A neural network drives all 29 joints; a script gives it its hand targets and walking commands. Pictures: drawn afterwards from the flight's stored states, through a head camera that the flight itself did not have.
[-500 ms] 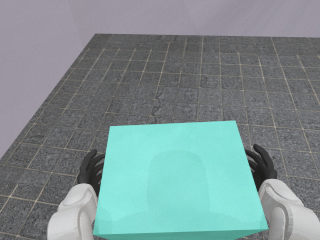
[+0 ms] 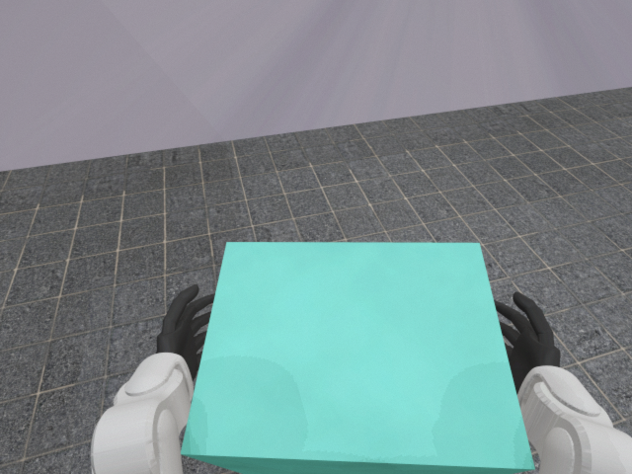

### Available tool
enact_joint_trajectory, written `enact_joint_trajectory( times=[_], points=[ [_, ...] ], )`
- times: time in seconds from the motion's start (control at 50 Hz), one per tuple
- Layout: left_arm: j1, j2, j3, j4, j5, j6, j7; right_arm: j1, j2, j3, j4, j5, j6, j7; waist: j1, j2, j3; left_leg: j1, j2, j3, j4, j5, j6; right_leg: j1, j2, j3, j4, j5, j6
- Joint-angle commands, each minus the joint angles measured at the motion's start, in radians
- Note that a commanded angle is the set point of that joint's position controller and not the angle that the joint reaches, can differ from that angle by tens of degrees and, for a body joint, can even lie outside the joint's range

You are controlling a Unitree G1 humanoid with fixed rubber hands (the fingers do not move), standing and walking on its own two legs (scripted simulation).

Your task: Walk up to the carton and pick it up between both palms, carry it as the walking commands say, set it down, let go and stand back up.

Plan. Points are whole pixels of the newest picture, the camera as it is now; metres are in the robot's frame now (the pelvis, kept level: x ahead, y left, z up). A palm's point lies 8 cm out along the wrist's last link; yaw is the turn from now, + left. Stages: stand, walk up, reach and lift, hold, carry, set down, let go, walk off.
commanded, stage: carry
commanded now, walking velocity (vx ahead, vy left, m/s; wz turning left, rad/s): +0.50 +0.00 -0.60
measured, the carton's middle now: (349, 373) +0.24 -0.02 +0.02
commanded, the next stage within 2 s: none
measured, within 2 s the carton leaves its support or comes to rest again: neither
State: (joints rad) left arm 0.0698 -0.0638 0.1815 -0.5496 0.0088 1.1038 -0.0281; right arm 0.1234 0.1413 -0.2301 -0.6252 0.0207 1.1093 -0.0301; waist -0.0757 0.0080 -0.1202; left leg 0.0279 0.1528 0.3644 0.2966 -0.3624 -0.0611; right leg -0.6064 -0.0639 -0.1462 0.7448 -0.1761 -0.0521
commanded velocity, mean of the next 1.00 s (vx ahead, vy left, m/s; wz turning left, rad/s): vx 0.50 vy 0.00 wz -0.60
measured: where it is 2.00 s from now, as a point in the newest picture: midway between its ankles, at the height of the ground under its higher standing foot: (440, 256)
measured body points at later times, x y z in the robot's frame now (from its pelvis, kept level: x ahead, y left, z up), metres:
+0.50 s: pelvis +0.34 -0.04 +0.00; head +0.36 -0.06 +0.45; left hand +0.61 +0.09 +0.08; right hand +0.53 -0.28 +0.07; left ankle +0.50 +0.08 -0.70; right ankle +0.22 -0.09 -0.74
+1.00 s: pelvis +0.66 -0.14 -0.01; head +0.65 -0.11 +0.44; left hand +0.96 -0.12 +0.08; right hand +0.73 -0.42 +0.09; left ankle +0.57 +0.04 -0.74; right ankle +0.69 -0.32 -0.70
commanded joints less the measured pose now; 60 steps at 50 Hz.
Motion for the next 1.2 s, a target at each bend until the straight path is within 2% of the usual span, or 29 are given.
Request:
enact_joint_trajectory(
  times=[0.0, 0.06, 0.08, 0.1, 0.12, 0.14, 0.16, 0.18, 0.22, 0.28, 0.38, 0.5, 0.54, 0.56, 0.58, 0.6, 0.66, 0.7, 0.72, 0.84, 0.94, 1.02, 1.04, 1.06, 1.08, 1.1, 1.12, 1.14, 1.18],
  points=[
    [-0.304, -0.665, -0.705, -0.126, -0.159, 0.018, 0.015, -0.406, 0.576, 0.851, -0.124, 0.286, 0.025, 0.119, 0.055, 0.213, 0.001, 0.031, 0.146, -0.033, 0.001, 0.932, 0.056, 0.106, 0.117, -0.155, -0.153, 0.103, -0.024],
    [-0.323, -0.678, -0.704, -0.133, -0.172, 0.024, 0.015, -0.388, 0.568, 0.833, -0.141, 0.274, 0.030, 0.119, 0.068, 0.271, -0.102, 0.070, 0.154, 0.006, 0.274, 1.157, 0.019, 0.271, 0.191, -0.214, -0.175, 0.095, -0.063],
    [-0.304, -0.676, -0.694, -0.120, -0.169, 0.027, 0.014, -0.380, 0.552, 0.830, -0.138, 0.268, 0.034, 0.118, 0.093, 0.230, -0.162, -0.022, 0.127, 0.029, 0.488, 1.145, -0.003, 0.448, 0.207, -0.191, -0.247, 0.096, -0.097],
    [-0.292, -0.672, -0.690, -0.126, -0.175, 0.022, 0.012, -0.396, 0.537, 0.818, -0.142, 0.258, 0.034, 0.116, 0.130, 0.152, -0.198, -0.292, 0.086, -0.017, 0.791, 0.788, -0.027, 0.677, 0.108, 0.060, -0.300, 0.022, -0.188],
    [-0.327, -0.661, -0.706, -0.130, -0.182, 0.026, 0.008, -0.367, 0.547, 0.822, -0.119, 0.242, 0.042, 0.112, 0.104, -0.134, -0.204, -0.666, -0.060, -0.090, 1.094, 0.052, -0.057, 0.880, -0.191, 0.587, -0.379, 0.052, -0.352],
    [-0.307, -0.682, -0.727, -0.123, -0.201, 0.022, 0.005, -0.364, 0.556, 0.846, -0.118, 0.241, 0.041, 0.108, 0.086, -0.232, -0.217, -0.842, -0.115, -0.285, 1.272, -0.225, -0.038, 0.927, -0.281, 0.874, -0.463, 0.283, -0.435],
    [-0.353, -0.712, -0.749, -0.164, -0.233, 0.018, -0.007, -0.362, 0.609, 0.832, -0.095, 0.236, 0.029, 0.107, 0.084, -0.042, -0.189, -0.832, -0.057, -0.378, 1.304, -0.229, -0.027, 0.813, -0.286, 0.734, -0.442, 0.350, -0.400],
    [-0.390, -0.748, -0.772, -0.204, -0.260, 0.009, -0.019, -0.366, 0.658, 0.838, -0.091, 0.242, 0.014, 0.110, 0.087, 0.037, -0.185, -0.827, -0.036, -0.404, 1.286, -0.165, -0.019, 0.758, -0.284, 0.637, -0.431, 0.313, -0.359],
    [-0.416, -0.801, -0.793, -0.216, -0.286, -0.014, -0.037, -0.372, 0.728, 0.841, -0.067, 0.246, -0.021, 0.121, 0.086, 0.080, -0.150, -0.738, 0.000, -0.406, 1.100, -0.108, -0.023, 0.598, -0.218, 0.525, -0.452, 0.344, -0.274],
    [-0.355, -0.800, -0.835, -0.178, -0.307, -0.031, -0.072, -0.302, 0.701, 0.834, -0.046, 0.189, -0.050, 0.106, 0.076, -0.021, -0.163, -0.674, 0.002, -0.341, 0.830, -0.054, -0.023, 0.581, -0.156, 0.315, -0.459, 0.394, -0.207],
    [-0.249, -0.729, -0.813, -0.197, -0.295, -0.042, -0.081, -0.335, 0.643, 0.889, -0.139, 0.202, -0.055, 0.078, 0.092, -0.166, -0.132, -0.646, -0.071, -0.269, 0.540, 0.208, -0.005, 0.623, -0.094, 0.264, -0.463, 0.557, -0.150],
    [-0.252, -0.641, -0.790, -0.243, -0.280, -0.013, -0.050, -0.334, 0.581, 0.891, -0.161, 0.236, -0.008, 0.070, 0.087, -0.164, -0.098, -0.454, -0.132, -0.218, 0.222, 0.271, 0.013, 0.612, -0.033, 0.222, -0.352, 0.708, -0.101],
    [-0.260, -0.616, -0.774, -0.223, -0.264, 0.003, -0.043, -0.335, 0.560, 0.877, -0.143, 0.246, 0.003, 0.070, 0.048, -0.069, -0.229, -0.096, -0.148, -0.187, 0.094, 0.271, 0.037, 0.476, 0.024, 0.152, -0.038, 0.686, -0.077],
    [-0.285, -0.598, -0.763, -0.203, -0.254, 0.015, -0.041, -0.343, 0.535, 0.860, -0.126, 0.238, 0.010, 0.069, 0.020, 0.030, -0.311, 0.164, 0.017, -0.402, 0.058, 0.090, 0.101, 0.221, 0.081, 0.126, 0.209, 0.445, -0.043],
    [-0.293, -0.595, -0.769, -0.202, -0.246, 0.027, -0.043, -0.337, 0.524, 0.841, -0.086, 0.229, 0.017, 0.068, 0.058, 0.327, -0.350, 0.290, 0.331, -0.829, -0.022, 0.041, 0.197, 0.003, 0.155, 0.094, 0.446, -0.206, 0.002],
    [-0.276, -0.589, -0.773, -0.180, -0.241, 0.029, -0.035, -0.306, 0.545, 0.829, -0.050, 0.234, 0.022, 0.063, 0.040, 0.339, -0.311, 0.284, 0.349, -0.879, -0.049, 0.077, 0.267, -0.096, 0.098, 0.165, 0.571, -0.285, 0.003],
    [-0.425, -0.678, -0.802, -0.150, -0.285, 0.026, -0.056, -0.398, 0.620, 0.833, -0.078, 0.233, 0.013, 0.077, 0.049, 0.079, -0.140, -0.015, 0.298, -0.668, -0.120, 0.081, 0.207, -0.080, -0.013, 0.236, 0.543, -0.208, -0.006],
    [-0.437, -0.740, -0.789, -0.147, -0.272, 0.010, -0.062, -0.461, 0.666, 0.872, -0.122, 0.258, 0.005, 0.099, 0.064, 0.068, -0.091, -0.131, 0.261, -0.455, -0.131, 0.065, 0.154, -0.036, -0.058, 0.203, 0.440, -0.197, -0.008],
    [-0.415, -0.747, -0.776, -0.106, -0.258, 0.012, -0.060, -0.452, 0.654, 0.866, -0.109, 0.259, 0.005, 0.104, 0.063, 0.123, -0.094, -0.138, 0.244, -0.393, -0.142, 0.050, 0.136, -0.023, -0.046, 0.167, 0.378, -0.171, -0.006],
    [-0.373, -0.720, -0.766, -0.078, -0.204, 0.015, -0.031, -0.435, 0.609, 0.875, -0.086, 0.279, 0.027, 0.128, 0.058, 0.148, -0.046, -0.064, 0.200, -0.185, -0.144, 0.256, 0.121, -0.029, -0.028, 0.030, 0.083, 0.009, 0.011],
    [-0.413, -0.726, -0.773, -0.100, -0.213, 0.032, -0.014, -0.448, 0.596, 0.866, -0.093, 0.282, 0.050, 0.121, 0.053, 0.178, 0.041, 0.052, 0.197, -0.077, -0.082, 0.715, 0.084, -0.041, 0.017, -0.082, -0.059, 0.060, -0.016],
    [-0.402, -0.712, -0.768, -0.102, -0.225, 0.044, -0.006, -0.427, 0.570, 0.848, -0.107, 0.273, 0.060, 0.116, 0.071, 0.265, -0.114, 0.139, 0.166, 0.004, 0.271, 1.269, 0.025, 0.217, 0.177, -0.233, -0.159, 0.015, -0.056],
    [-0.412, -0.728, -0.770, -0.096, -0.232, 0.043, -0.007, -0.421, 0.564, 0.840, -0.122, 0.271, 0.054, 0.117, 0.083, 0.238, -0.173, 0.103, 0.138, 0.019, 0.469, 1.269, 0.004, 0.358, 0.218, -0.234, -0.263, 0.047, -0.079],
    [-0.371, -0.721, -0.753, -0.082, -0.235, 0.044, -0.010, -0.441, 0.543, 0.828, -0.117, 0.266, 0.057, 0.113, 0.125, 0.176, -0.238, -0.150, 0.125, -0.033, 0.734, 1.030, -0.024, 0.631, 0.147, -0.037, -0.277, 0.043, -0.157],
    [-0.400, -0.711, -0.758, -0.097, -0.243, 0.042, -0.011, -0.437, 0.552, 0.830, -0.121, 0.259, 0.059, 0.112, 0.105, -0.060, -0.203, -0.506, 0.026, -0.091, 1.009, 0.299, -0.033, 0.780, -0.104, 0.377, -0.326, 0.061, -0.257],
    [-0.424, -0.714, -0.774, -0.105, -0.251, 0.039, -0.009, -0.432, 0.562, 0.846, -0.126, 0.254, 0.056, 0.112, 0.084, -0.280, -0.205, -0.813, -0.114, -0.227, 1.186, -0.247, -0.032, 0.923, -0.287, 0.841, -0.425, 0.293, -0.413],
    [-0.385, -0.721, -0.768, -0.092, -0.252, 0.039, -0.014, -0.411, 0.580, 0.841, -0.087, 0.252, 0.053, 0.110, 0.089, -0.131, -0.169, -0.866, -0.065, -0.365, 1.263, -0.291, -0.012, 0.852, -0.276, 0.805, -0.439, 0.466, -0.389],
    [-0.443, -0.758, -0.803, -0.161, -0.289, 0.028, -0.023, -0.383, 0.632, 0.825, -0.061, 0.249, 0.041, 0.112, 0.094, 0.009, -0.166, -0.869, -0.029, -0.406, 1.242, -0.238, -0.001, 0.840, -0.287, 0.667, -0.421, 0.519, -0.336],
    [-0.433, -0.824, -0.825, -0.192, -0.309, -0.001, -0.039, -0.401, 0.716, 0.859, -0.074, 0.276, 0.010, 0.126, 0.091, 0.051, -0.184, -0.760, 0.013, -0.409, 1.056, -0.099, -0.002, 0.726, -0.208, 0.462, -0.417, 0.551, -0.231]
  ],
)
